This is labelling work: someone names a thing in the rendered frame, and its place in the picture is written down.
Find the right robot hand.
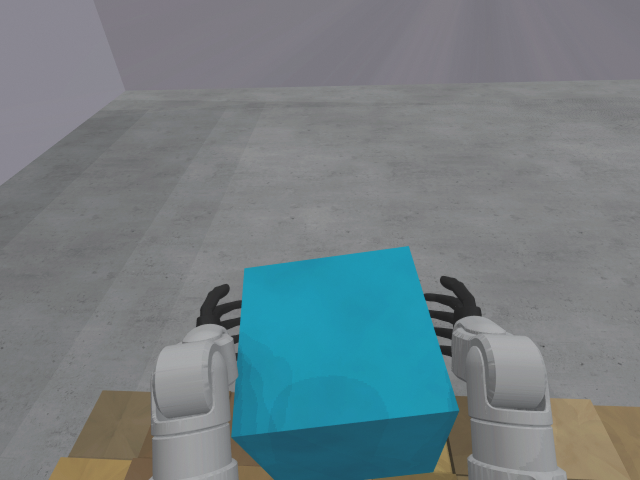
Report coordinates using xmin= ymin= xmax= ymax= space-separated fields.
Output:
xmin=424 ymin=276 xmax=482 ymax=357

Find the right robot forearm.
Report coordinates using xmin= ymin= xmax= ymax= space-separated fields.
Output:
xmin=451 ymin=316 xmax=567 ymax=480

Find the left robot forearm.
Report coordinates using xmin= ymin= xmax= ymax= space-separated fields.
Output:
xmin=149 ymin=324 xmax=239 ymax=480

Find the left robot hand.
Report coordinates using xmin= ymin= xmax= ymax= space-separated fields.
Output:
xmin=196 ymin=284 xmax=242 ymax=361

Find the carton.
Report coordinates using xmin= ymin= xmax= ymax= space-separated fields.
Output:
xmin=231 ymin=246 xmax=459 ymax=480

